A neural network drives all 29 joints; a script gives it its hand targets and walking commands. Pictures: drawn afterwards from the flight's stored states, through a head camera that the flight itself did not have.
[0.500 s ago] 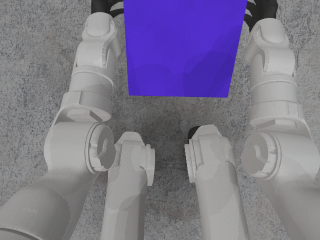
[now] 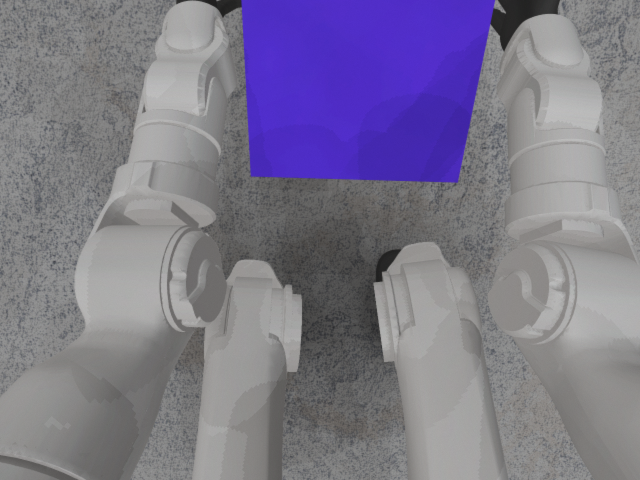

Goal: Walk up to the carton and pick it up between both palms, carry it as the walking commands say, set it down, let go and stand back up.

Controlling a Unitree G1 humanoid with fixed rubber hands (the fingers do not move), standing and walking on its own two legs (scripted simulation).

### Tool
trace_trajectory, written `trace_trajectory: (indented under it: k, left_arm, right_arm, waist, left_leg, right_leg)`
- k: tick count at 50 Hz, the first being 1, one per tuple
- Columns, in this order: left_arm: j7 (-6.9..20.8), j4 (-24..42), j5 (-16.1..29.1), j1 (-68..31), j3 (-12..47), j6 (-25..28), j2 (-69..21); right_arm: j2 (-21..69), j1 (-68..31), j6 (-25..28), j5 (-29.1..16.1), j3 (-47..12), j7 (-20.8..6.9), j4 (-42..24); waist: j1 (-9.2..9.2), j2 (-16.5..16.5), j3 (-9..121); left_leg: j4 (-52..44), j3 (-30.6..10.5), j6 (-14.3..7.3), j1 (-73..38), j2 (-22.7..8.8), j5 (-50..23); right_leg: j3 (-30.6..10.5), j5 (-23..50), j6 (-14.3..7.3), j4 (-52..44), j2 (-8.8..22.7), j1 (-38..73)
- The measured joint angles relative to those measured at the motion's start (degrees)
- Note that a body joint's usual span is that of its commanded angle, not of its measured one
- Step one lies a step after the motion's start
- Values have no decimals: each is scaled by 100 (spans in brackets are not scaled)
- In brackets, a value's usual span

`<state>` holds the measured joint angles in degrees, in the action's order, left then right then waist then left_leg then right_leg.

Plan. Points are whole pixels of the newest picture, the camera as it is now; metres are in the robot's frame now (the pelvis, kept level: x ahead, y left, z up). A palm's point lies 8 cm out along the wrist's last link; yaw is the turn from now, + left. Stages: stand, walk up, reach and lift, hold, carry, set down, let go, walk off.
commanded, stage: set down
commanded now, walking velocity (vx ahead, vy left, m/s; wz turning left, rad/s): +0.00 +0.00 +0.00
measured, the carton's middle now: (352, 63) +0.52 -0.06 -0.25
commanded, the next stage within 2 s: none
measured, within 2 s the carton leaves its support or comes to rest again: rests again in 0.78 s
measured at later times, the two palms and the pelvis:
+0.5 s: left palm (201, 2) +0.57 +0.09 -0.16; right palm (523, 12) +0.53 -0.21 -0.15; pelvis +0.01 +0.00 +0.00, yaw +0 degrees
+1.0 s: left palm (209, 25) +0.55 +0.09 -0.19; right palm (508, 37) +0.52 -0.21 -0.18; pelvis +0.01 +0.00 -0.01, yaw +0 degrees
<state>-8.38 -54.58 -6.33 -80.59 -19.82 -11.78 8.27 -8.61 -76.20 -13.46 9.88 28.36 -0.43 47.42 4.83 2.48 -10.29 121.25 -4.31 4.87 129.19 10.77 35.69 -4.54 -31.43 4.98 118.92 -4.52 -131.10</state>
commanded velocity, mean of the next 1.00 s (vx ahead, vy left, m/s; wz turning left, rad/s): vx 0.00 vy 0.00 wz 0.00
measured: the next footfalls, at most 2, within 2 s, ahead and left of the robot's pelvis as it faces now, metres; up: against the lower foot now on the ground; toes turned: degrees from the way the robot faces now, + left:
none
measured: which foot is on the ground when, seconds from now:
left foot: down 0.00-1.00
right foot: down 0.00-1.00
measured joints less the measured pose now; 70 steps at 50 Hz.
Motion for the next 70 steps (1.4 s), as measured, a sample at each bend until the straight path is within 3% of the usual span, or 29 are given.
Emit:
trace_trajectory:
  k: [31, 59, 70]
  left_arm:
    - [287, 48, -185, -8, -160, 122, 34]
    - [182, -517, 404, -179, 521, 284, 410]
    - [178, -783, 605, -355, 844, 550, 578]
  right_arm:
    - [-45, -53, 214, 87, 192, -161, 100]
    - [-298, -174, 381, -390, -336, -24, 621]
    - [-480, -429, 822, -662, -619, 125, 1166]
  waist:
    - [-21, -49, -125]
    - [48, -31, -733]
    - [20, -51, -1014]
  left_leg:
    - [165, 63, -69, 41, -149, 181]
    - [523, 132, -106, -114, -230, 154]
    - [535, 144, -101, -212, -269, 87]
  right_leg:
    - [90, -181, -101, 183, 109, -58]
    - [162, -184, -154, 540, 224, 126]
    - [182, -114, -167, 549, 246, 226]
